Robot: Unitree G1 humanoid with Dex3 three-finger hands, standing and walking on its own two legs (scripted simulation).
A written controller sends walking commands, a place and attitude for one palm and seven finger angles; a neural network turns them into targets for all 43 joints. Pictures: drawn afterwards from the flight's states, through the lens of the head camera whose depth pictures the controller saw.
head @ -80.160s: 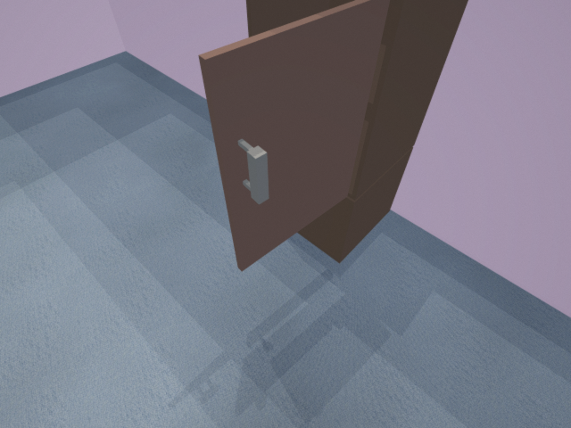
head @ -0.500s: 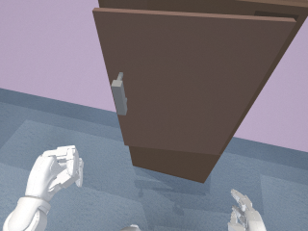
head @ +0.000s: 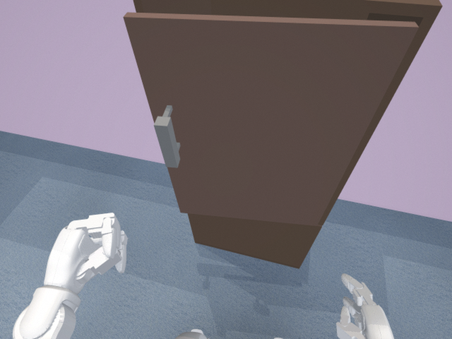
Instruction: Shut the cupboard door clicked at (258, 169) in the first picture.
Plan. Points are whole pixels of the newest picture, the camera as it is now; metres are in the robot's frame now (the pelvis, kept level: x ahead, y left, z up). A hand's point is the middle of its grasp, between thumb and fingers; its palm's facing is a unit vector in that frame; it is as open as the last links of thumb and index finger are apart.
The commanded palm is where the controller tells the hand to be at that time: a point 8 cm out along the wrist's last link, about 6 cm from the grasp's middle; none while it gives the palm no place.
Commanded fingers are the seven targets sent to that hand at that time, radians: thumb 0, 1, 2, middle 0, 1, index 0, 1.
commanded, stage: bring the fist close to the handle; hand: left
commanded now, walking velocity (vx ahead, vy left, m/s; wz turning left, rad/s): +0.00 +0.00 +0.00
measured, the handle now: (170, 136) +0.49 +0.15 +0.08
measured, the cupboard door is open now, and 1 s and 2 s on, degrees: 8 8 2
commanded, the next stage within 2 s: push the door shut along its arc in 1.30 s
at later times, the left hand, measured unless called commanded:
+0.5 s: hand (150, 208) +0.31 +0.15 +0.08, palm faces -0.09 -1.00 -0.02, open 3.1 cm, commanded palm +0.30 +0.20 +0.08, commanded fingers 0.00 0.90 0.90 -1.30 -1.50 -1.30 -1.50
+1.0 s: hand (176, 170) +0.38 +0.12 +0.09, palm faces -0.06 -1.00 -0.02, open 3.1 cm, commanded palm +0.36 +0.17 +0.08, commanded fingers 0.00 0.90 0.90 -1.30 -1.50 -1.30 -1.50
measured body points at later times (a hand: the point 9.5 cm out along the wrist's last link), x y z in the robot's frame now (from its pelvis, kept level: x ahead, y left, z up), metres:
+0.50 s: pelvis +0.00 +0.01 +0.00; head +0.04 +0.00 +0.45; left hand +0.30 +0.21 +0.09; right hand +0.15 -0.23 -0.09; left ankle +0.01 +0.11 -0.69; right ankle +0.01 -0.09 -0.68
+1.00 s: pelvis -0.01 +0.00 +0.01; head +0.04 -0.01 +0.45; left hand +0.38 +0.18 +0.09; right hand +0.11 -0.25 -0.10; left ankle +0.01 +0.11 -0.68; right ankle +0.01 -0.09 -0.68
